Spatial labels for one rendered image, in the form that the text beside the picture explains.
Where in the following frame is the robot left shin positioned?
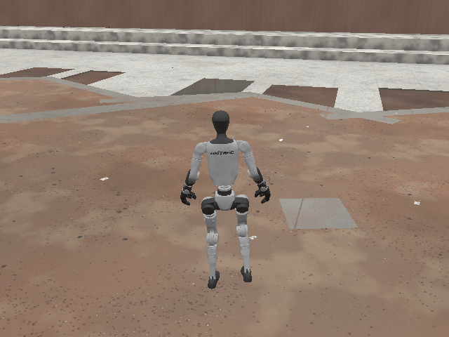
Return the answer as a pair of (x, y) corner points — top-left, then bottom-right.
(206, 233), (217, 279)

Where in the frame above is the left robot forearm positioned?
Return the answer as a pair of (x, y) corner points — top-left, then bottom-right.
(182, 169), (195, 194)

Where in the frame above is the robot right thigh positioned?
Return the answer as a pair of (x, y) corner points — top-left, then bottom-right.
(234, 194), (249, 237)

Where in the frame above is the robot right hand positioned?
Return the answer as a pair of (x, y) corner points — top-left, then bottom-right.
(255, 187), (271, 204)

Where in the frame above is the left robot upper arm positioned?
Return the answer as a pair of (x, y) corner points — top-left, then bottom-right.
(188, 142), (208, 180)

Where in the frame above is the right robot upper arm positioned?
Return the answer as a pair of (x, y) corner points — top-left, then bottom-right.
(236, 140), (259, 178)

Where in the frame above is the robot left hand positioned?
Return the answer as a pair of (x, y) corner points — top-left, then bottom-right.
(180, 192), (196, 205)

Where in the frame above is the right robot forearm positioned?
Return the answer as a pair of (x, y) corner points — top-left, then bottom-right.
(253, 167), (268, 192)

